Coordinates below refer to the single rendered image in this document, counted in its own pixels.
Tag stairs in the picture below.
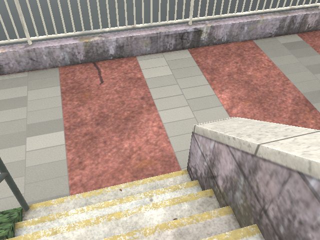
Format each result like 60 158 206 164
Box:
4 169 265 240

